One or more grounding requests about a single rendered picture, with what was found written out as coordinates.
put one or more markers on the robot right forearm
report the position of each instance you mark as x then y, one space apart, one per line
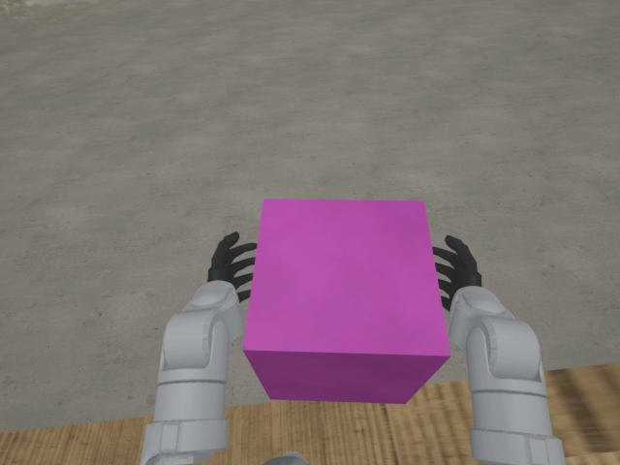
505 371

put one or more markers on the robot left forearm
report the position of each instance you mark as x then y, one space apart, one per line
189 421

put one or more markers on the right robot hand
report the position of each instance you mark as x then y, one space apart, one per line
464 273

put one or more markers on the carton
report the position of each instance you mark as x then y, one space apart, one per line
345 304

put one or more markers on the left robot shin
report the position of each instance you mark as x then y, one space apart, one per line
295 454

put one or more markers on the left robot hand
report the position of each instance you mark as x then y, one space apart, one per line
222 267

